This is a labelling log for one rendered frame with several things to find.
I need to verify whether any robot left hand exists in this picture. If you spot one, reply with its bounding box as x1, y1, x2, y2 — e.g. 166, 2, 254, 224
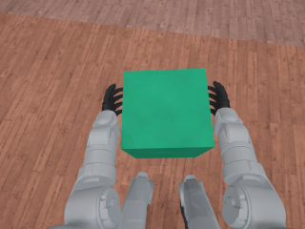
101, 83, 123, 116

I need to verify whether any robot right hand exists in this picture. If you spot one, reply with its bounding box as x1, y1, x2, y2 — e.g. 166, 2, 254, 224
207, 81, 231, 115

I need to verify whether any robot left shin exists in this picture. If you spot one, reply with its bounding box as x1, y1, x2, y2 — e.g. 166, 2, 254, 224
130, 172, 149, 185

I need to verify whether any left robot thigh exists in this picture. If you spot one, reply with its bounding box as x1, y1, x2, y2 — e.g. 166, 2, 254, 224
113, 176, 154, 229

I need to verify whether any robot left forearm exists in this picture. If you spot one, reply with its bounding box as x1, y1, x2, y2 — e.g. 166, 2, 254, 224
64, 110, 120, 223

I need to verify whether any robot right forearm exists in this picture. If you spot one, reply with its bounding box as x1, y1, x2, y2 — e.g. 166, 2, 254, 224
213, 107, 286, 221

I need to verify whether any robot right upper arm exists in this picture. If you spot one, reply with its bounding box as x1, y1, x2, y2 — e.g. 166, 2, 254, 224
221, 183, 299, 229

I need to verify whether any robot left upper arm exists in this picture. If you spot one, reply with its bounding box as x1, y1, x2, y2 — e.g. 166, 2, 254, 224
47, 185, 122, 229

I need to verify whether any carton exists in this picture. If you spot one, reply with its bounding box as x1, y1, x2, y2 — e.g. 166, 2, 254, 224
120, 68, 215, 158

